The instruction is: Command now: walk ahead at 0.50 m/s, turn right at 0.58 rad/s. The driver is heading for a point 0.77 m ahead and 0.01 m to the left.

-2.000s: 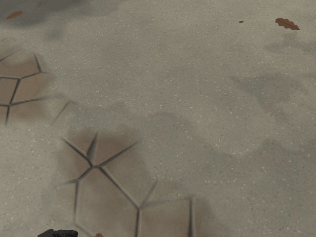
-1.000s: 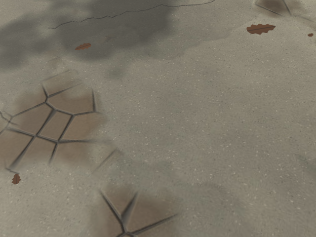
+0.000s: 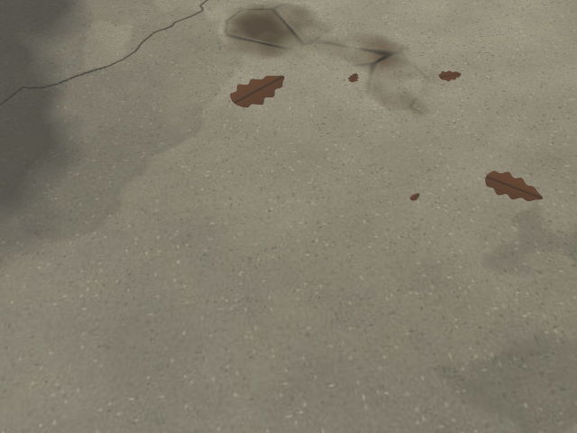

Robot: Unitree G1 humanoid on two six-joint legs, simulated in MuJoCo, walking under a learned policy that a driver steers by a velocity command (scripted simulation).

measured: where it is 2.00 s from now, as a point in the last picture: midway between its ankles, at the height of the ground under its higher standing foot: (348, 318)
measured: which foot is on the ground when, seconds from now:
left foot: up 0.00-0.40, down 0.42-0.92, up 0.94-1.00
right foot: down 0.00-0.44, up 0.46-0.90, down 0.92-1.00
